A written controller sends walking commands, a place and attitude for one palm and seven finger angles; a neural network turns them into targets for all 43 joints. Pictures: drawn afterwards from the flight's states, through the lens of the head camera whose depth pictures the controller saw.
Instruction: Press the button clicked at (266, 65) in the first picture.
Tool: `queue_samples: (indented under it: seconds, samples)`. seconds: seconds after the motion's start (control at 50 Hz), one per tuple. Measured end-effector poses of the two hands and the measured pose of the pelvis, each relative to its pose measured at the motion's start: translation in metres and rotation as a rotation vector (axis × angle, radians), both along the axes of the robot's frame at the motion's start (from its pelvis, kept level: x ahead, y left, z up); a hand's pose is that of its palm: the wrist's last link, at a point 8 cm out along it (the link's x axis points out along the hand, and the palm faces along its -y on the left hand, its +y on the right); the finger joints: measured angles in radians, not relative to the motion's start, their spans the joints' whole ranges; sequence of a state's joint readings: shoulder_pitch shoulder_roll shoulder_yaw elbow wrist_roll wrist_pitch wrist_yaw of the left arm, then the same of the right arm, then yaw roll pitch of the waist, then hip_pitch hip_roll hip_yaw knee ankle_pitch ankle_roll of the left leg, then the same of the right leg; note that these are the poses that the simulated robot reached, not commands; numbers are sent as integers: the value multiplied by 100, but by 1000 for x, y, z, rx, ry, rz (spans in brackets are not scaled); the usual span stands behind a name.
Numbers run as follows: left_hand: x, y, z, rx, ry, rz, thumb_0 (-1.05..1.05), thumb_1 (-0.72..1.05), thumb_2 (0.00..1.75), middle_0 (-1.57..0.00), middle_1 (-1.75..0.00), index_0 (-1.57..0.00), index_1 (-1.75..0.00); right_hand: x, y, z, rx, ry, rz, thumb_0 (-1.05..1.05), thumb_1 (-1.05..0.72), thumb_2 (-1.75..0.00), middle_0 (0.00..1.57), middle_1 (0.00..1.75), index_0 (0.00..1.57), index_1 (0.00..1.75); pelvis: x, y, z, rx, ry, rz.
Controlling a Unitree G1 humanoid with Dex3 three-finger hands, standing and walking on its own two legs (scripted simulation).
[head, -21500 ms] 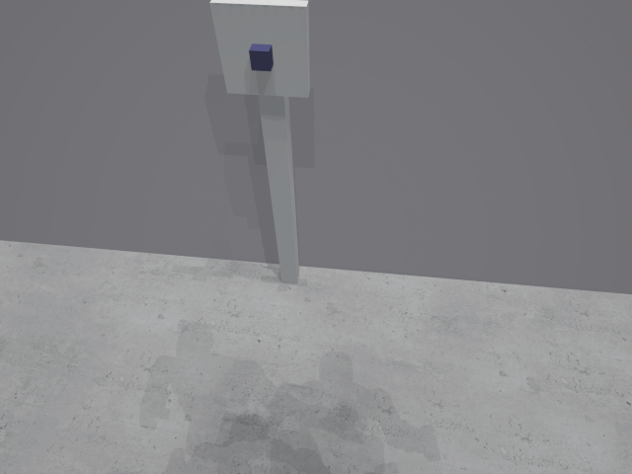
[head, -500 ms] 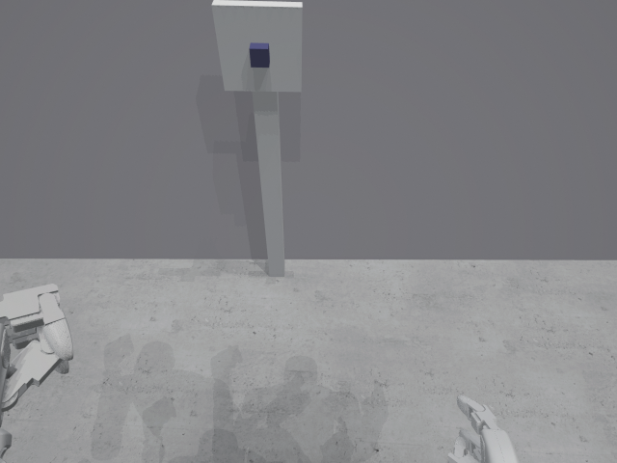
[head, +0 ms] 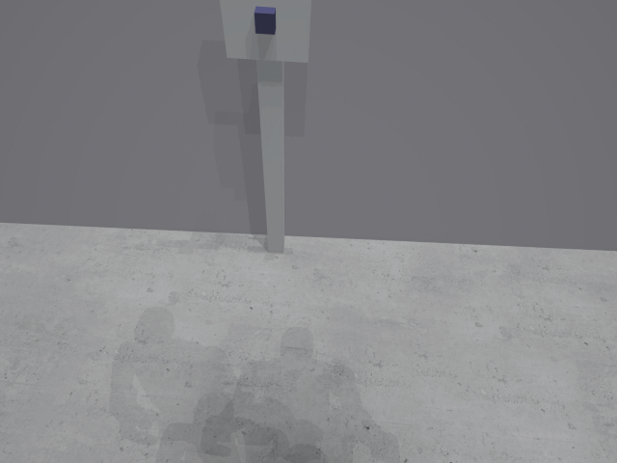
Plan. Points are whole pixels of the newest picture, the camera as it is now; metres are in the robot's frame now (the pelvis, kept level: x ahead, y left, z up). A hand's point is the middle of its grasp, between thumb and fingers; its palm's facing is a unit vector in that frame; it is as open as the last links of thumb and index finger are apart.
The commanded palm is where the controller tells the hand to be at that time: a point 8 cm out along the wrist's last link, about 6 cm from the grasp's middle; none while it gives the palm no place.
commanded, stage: let the arm hang, fingers relaxed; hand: left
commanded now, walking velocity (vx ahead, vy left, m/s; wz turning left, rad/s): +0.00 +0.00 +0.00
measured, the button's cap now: (265, 19) +0.87 +0.14 +0.13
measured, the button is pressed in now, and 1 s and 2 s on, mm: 0 0 0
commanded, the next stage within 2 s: stand and wait in 0.64 s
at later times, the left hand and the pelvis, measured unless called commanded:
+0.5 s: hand out of the picture +0.11 +0.22 -0.15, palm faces -0.02 -0.95 -0.30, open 7.3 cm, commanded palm none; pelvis +0.03 -0.01 +0.01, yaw -1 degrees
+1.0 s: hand out of the picture +0.11 +0.22 -0.14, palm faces -0.03 -0.94 -0.34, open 7.3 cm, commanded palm none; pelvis +0.04 -0.02 +0.01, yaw -1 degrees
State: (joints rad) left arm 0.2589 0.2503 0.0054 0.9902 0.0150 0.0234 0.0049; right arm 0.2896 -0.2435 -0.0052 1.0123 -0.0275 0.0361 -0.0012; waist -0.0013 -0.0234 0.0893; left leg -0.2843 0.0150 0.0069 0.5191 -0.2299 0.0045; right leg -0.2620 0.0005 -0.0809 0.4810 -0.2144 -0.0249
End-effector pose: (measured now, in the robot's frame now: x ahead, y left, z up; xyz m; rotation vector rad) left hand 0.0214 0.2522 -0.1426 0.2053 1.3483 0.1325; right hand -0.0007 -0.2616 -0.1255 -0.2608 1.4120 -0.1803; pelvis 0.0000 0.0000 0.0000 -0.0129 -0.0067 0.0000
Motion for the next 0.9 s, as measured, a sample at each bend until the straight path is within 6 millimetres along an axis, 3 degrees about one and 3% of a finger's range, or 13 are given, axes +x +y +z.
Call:
queue_samples:
  seconds: [0.08, 0.16, 0.32, 0.52, 0.68, 0.9]
  samples:
    - [-7, 12, 10, 42, 36, 17, 1, 91, 90, -60, -77, -61, -76, 1, 5, -6, 28, 1, -19, 1, -90, -90, 20, 30, 20, 30, 5, 0, 3, 1, -6, -4]
    - [1, 22, 19, 84, 32, 20, 1, 91, 90, -46, -61, -47, -60, 14, 9, -12, 54, -31, -24, 1, -90, -90, 20, 30, 20, 30, 10, -1, 5, 4, -10, -10]
    - [44, 27, 31, 115, -62, 4, 0, 91, 90, -27, -38, -27, -38, 49, 9, -13, 70, -106, -15, 1, -90, -90, 20, 30, 21, 30, 19, -2, 8, 11, -17, -14]
    - [88, 10, 31, 74, -143, -35, 0, 91, 90, -21, -31, -21, -31, 75, -9, -2, 28, -151, -5, 1, -90, -90, 20, 30, 21, 30, 26, -6, 10, 15, -17, -18]
    - [93, 3, 28, 60, -125, -40, 0, 91, 90, -21, -31, -21, -30, 77, -24, 3, -7, -132, -9, 1, -90, -90, 20, 30, 21, 30, 32, -10, 11, 15, -14, -20]
    - [87, 12, 32, 98, -79, -30, 0, 91, 90, -20, -30, -21, -30, 80, -34, 2, -13, -109, -8, 1, -90, -90, 20, 30, 21, 30, 39, -16, 12, 14, -12, -23]
